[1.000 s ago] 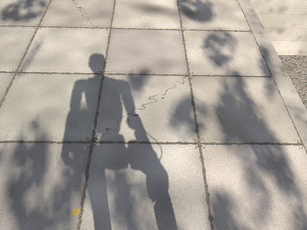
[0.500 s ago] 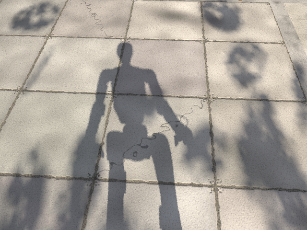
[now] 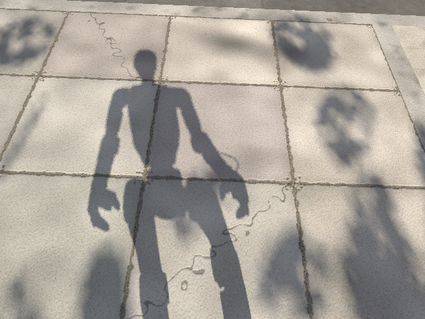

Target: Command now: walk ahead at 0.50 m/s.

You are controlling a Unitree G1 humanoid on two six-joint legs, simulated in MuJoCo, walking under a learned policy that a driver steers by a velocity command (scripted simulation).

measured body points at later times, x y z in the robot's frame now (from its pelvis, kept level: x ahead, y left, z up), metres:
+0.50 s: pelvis +0.29 -0.06 -0.01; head +0.32 -0.07 +0.44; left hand +0.43 +0.20 -0.12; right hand +0.29 -0.33 -0.16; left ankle +0.14 +0.08 -0.65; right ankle +0.37 -0.15 -0.74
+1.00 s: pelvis +0.57 -0.01 -0.02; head +0.61 +0.00 +0.43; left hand +0.55 +0.26 -0.16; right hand +0.76 -0.26 -0.12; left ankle +0.68 +0.08 -0.74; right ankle +0.39 -0.15 -0.70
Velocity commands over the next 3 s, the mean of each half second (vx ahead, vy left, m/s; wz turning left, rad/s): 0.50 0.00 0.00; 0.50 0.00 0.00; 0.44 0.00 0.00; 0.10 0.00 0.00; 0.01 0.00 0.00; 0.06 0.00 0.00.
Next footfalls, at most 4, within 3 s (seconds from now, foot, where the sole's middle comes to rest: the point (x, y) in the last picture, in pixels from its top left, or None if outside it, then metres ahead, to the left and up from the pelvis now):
0.40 right None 0.41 -0.15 -0.78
0.96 left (186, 247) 0.72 0.09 -0.78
1.48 right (250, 178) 1.02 -0.15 -0.78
1.82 left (187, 184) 0.99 0.09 -0.78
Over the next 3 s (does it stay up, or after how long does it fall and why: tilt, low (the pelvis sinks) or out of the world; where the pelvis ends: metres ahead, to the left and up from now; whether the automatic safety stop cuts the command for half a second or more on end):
stays up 0.98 -0.03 -0.01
